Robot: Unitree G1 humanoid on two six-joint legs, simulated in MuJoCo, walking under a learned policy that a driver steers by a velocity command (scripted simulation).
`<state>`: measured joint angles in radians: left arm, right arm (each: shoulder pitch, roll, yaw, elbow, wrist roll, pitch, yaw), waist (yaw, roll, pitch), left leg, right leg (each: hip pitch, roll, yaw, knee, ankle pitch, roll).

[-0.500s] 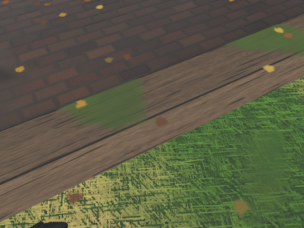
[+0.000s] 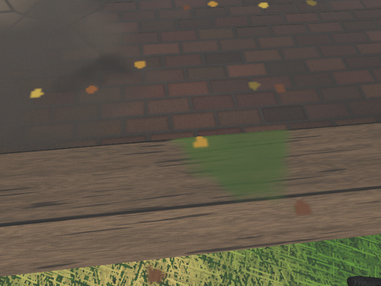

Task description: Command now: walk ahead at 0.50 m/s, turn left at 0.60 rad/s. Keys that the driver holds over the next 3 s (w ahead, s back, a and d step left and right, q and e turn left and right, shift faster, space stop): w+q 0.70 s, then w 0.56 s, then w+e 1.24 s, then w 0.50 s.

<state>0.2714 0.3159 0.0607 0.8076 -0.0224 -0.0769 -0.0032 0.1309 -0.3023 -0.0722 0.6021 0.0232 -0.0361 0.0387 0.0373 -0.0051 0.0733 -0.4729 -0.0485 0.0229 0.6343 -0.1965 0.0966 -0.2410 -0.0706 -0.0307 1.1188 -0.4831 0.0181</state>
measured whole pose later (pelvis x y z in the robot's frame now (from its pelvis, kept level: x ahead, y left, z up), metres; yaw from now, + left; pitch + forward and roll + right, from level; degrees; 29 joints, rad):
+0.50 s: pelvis +0.29 -0.03 +0.01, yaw +17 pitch +3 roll -2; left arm 0.13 0.25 0.02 0.68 0.04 -0.12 -0.01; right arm 0.36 -0.28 -0.05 0.79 -0.07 -0.09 0.06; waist -0.01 0.03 0.00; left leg -0.39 -0.09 -0.16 1.16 -0.39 0.04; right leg -0.41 0.04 -0.02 0.53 -0.17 -0.04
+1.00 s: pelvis +0.54 +0.12 +0.00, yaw +31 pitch +2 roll +0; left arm 0.44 0.24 0.01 0.93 0.08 -0.10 -0.08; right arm 0.08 -0.26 -0.02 0.73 -0.05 -0.09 0.04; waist 0.05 -0.01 -0.01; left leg -0.46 -0.02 0.02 0.59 -0.18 0.07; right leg -0.07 -0.08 -0.08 0.85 -0.46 0.00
